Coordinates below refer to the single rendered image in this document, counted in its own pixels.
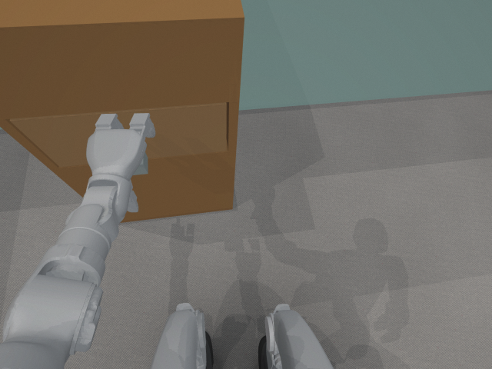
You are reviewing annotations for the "left robot upper arm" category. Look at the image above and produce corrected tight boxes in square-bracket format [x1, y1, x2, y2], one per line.
[0, 274, 103, 369]

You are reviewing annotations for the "right robot thigh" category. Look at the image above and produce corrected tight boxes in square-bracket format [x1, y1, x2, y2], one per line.
[265, 310, 334, 369]

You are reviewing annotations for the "cabinet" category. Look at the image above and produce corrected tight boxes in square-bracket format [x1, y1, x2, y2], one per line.
[0, 0, 244, 223]

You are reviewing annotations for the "left robot forearm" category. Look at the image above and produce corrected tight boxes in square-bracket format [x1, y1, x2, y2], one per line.
[2, 174, 131, 342]

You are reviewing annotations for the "drawer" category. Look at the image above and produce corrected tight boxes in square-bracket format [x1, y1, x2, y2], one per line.
[10, 102, 227, 167]

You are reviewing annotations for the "robot left hand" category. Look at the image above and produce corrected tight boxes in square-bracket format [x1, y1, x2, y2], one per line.
[86, 113, 155, 212]

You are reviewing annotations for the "handle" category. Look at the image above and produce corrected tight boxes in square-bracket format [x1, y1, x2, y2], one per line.
[133, 153, 148, 175]

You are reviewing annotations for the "robot left shin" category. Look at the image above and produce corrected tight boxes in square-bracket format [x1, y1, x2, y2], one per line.
[166, 303, 207, 369]

